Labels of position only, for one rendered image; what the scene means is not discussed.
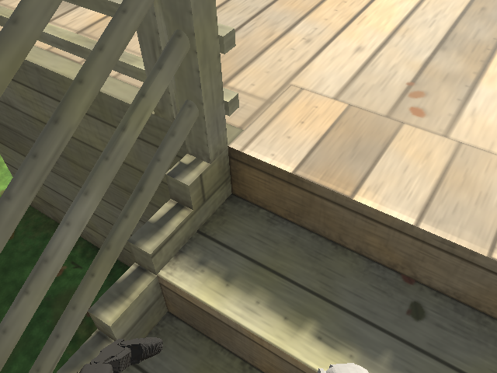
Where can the left robot hand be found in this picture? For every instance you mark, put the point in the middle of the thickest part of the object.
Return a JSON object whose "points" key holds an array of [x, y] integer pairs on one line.
{"points": [[120, 354]]}

